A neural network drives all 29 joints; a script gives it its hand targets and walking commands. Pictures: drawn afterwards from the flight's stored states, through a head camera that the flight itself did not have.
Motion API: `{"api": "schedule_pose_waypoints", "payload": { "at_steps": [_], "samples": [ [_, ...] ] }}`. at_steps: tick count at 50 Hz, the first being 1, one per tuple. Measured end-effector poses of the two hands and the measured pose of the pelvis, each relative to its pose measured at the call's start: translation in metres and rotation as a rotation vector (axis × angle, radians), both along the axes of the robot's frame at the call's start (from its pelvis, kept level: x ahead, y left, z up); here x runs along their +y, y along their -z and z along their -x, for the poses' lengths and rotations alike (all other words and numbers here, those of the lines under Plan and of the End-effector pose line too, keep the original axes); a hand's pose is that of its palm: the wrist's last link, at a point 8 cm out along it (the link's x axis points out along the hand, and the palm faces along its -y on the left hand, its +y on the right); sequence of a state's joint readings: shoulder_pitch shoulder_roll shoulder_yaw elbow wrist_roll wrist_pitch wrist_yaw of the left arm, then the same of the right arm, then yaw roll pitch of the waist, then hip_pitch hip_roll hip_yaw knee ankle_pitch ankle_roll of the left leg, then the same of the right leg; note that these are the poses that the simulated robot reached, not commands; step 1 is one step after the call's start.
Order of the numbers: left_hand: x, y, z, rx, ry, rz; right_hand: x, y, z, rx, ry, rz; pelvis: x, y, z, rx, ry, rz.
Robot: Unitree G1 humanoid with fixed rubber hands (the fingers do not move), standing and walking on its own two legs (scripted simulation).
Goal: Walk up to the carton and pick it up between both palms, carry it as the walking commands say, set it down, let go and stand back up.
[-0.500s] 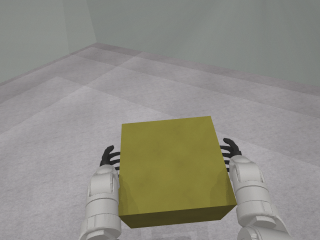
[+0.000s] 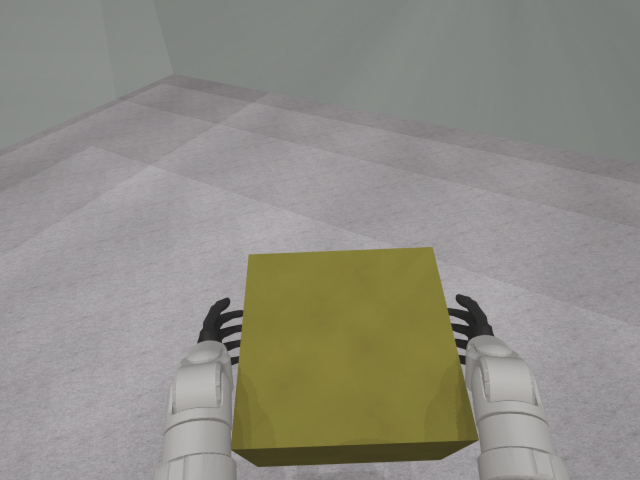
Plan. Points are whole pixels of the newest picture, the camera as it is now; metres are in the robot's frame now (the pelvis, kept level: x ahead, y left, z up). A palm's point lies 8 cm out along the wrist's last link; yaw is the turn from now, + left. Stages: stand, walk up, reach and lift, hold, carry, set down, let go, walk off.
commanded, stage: reach and lift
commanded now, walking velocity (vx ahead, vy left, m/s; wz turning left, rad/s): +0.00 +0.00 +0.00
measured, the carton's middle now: (344, 357) +0.31 -0.01 -0.03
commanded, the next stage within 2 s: hold in 0.60 s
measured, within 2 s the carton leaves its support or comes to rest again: neither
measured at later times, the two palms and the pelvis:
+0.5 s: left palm (208, 361) +0.27 +0.17 +0.03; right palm (477, 361) +0.26 -0.18 +0.02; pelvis -0.01 +0.00 +0.00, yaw +0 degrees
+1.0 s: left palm (204, 361) +0.27 +0.18 +0.03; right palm (472, 360) +0.26 -0.17 +0.03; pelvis -0.01 +0.01 +0.00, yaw +0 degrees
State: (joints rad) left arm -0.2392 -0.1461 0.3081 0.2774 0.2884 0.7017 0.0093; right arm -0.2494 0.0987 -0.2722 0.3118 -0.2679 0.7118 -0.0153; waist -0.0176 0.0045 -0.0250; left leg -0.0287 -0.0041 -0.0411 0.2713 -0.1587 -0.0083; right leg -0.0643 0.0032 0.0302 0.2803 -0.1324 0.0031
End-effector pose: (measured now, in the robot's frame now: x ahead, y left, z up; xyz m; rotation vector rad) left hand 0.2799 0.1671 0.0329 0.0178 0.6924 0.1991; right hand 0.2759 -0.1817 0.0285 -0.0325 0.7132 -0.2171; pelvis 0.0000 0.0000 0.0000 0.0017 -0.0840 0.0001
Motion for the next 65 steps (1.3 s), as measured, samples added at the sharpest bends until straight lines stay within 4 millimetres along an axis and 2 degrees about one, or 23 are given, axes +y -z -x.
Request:
{"api": "schedule_pose_waypoints", "payload": {
  "at_steps": [24,31,41,53,65],
  "samples": [
    [0.003,-0.002,0.012,-0.003,-0.018,-0.035,0.006,0.004,0.015,-0.001,0.016,-0.010,0.002,0.001,0.010,-0.005,0.003,-0.001],
    [0.005,0.000,0.013,-0.008,-0.043,-0.024,0.009,0.002,0.013,-0.003,0.013,-0.002,0.001,0.002,0.014,-0.002,0.001,-0.001],
    [0.008,-0.001,0.011,-0.012,-0.047,-0.016,0.012,-0.002,0.009,-0.005,0.006,0.013,0.003,0.001,0.012,0.002,0.000,0.000],
    [0.009,0.000,0.011,-0.003,-0.028,-0.031,0.014,0.004,0.015,0.007,0.029,-0.005,0.007,0.001,0.007,-0.002,0.003,0.000],
    [0.010,0.002,0.014,-0.005,-0.027,-0.022,0.014,0.002,0.016,0.004,0.028,0.004,0.006,0.001,0.007,-0.007,0.005,0.001]
  ]
}}
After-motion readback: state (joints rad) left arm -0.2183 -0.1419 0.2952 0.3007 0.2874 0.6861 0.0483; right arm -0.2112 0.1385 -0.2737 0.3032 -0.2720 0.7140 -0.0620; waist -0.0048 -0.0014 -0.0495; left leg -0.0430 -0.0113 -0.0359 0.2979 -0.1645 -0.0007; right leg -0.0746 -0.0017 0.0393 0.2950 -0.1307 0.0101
